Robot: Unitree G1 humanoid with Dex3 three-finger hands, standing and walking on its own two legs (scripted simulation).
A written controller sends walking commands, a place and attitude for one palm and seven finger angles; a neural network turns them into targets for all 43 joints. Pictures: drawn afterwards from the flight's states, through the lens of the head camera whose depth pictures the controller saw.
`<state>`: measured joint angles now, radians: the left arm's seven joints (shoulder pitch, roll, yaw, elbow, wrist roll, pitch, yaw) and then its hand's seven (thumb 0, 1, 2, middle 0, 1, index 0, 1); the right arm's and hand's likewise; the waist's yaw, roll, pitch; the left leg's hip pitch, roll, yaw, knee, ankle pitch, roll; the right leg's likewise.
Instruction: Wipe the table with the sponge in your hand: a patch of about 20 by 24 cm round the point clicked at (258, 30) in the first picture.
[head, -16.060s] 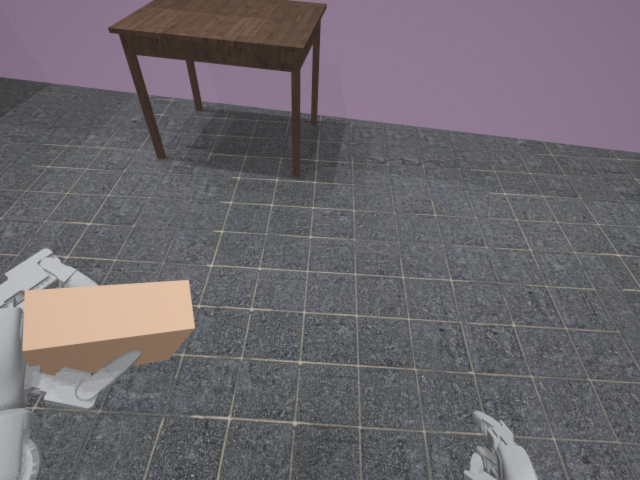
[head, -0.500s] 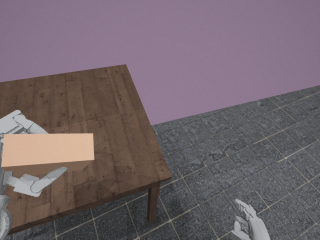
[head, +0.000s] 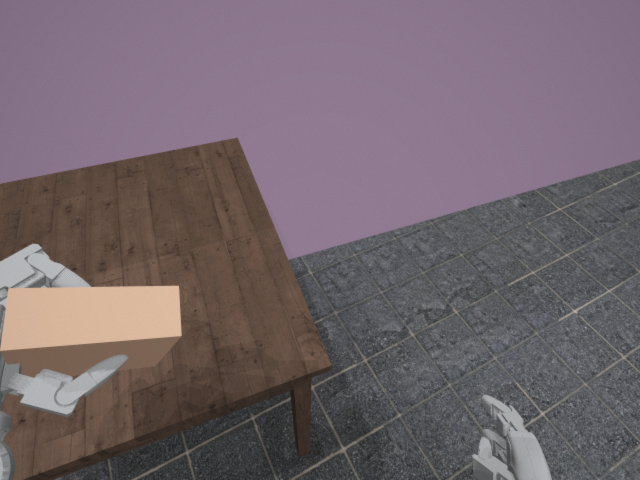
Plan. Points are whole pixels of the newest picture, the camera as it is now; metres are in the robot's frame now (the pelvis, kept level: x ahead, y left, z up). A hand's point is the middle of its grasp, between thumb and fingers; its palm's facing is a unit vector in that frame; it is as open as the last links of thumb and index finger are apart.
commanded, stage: come to a stop and stand still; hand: left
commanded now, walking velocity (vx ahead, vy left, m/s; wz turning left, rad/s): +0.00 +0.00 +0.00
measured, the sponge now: (121, 333) +0.22 +0.21 +0.14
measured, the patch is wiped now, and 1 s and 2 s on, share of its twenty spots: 0.00 0.00 0.00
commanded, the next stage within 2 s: look again from close up in 0.72 s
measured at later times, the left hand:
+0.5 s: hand out of the picture +0.18 +0.35 +0.18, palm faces +0.46 -0.82 -0.36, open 9.1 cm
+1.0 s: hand out of the picture +0.20 +0.32 +0.17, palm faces +0.40 -0.84 -0.37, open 9.1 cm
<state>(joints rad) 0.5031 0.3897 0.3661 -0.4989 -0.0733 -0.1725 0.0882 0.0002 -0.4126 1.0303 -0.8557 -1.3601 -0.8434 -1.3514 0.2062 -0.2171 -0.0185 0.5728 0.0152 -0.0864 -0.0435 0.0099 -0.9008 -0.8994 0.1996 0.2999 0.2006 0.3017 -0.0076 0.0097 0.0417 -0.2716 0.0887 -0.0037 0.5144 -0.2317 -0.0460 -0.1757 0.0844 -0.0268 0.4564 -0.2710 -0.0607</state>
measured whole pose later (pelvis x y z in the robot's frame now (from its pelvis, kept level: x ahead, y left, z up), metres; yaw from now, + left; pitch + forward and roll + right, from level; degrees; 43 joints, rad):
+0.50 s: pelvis -0.04 +0.08 +0.00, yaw +1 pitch -2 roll -2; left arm 0.34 0.43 0.43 -0.46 -0.02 -0.24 0.11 0.00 -0.40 1.03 -0.84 -1.39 -0.83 -1.38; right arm 0.24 -0.17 0.02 0.58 0.00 -0.17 -0.03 0.01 -0.90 -0.90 0.20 0.30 0.20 0.30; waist 0.04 -0.07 0.07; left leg -0.30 -0.02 0.04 0.49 -0.17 0.06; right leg -0.21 -0.01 0.02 0.45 -0.24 -0.01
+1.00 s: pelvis -0.02 +0.07 +0.01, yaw +1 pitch -1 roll -2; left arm 0.39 0.36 0.35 -0.45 0.00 -0.24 0.10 0.00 -0.40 1.03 -0.84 -1.39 -0.83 -1.38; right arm 0.22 -0.19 0.02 0.61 0.00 -0.16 -0.02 0.01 -0.90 -0.90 0.20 0.30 0.20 0.30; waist 0.02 -0.03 0.04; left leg -0.27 -0.01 0.03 0.45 -0.17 0.05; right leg -0.15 0.01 0.04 0.37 -0.20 0.03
